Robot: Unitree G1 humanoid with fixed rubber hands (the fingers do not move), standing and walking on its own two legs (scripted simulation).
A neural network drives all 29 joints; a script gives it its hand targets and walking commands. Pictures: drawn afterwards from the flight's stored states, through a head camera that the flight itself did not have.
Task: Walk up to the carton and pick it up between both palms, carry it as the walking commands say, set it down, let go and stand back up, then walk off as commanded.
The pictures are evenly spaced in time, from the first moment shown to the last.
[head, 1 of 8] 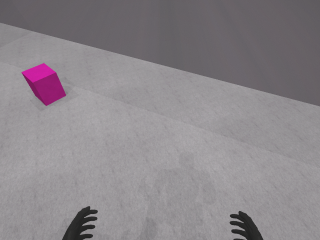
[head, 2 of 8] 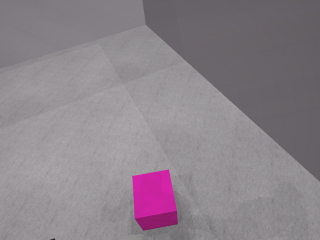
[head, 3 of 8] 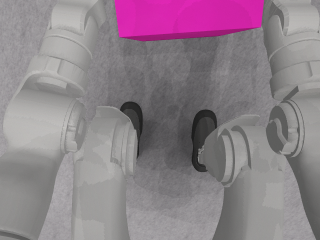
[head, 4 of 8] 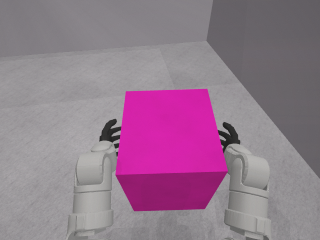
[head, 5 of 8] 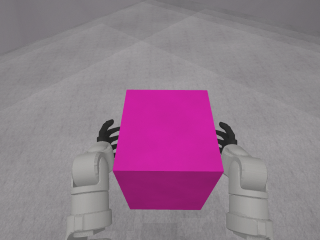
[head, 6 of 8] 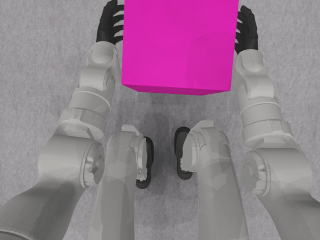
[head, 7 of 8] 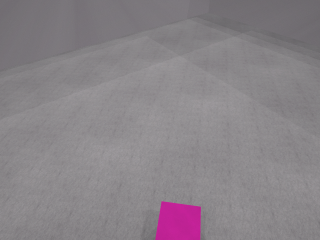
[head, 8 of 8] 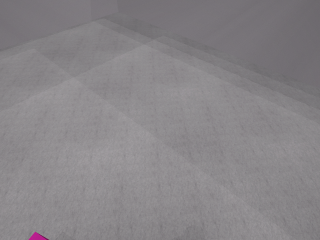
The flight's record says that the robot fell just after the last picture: no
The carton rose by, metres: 0.69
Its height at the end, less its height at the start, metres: -0.02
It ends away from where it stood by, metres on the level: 1.54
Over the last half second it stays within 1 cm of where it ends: yes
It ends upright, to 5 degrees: no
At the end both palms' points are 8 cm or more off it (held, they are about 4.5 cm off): yes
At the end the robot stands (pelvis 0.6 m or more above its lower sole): yes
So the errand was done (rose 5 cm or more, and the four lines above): no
